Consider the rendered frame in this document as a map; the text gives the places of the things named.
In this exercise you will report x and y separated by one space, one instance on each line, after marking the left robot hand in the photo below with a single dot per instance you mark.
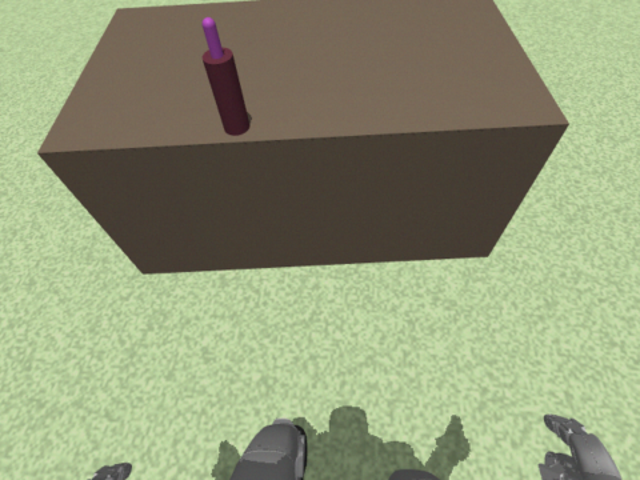
116 472

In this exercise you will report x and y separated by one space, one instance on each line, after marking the right robot hand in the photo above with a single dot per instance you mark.
589 455

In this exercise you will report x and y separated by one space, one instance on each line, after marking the bottle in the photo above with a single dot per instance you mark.
222 74

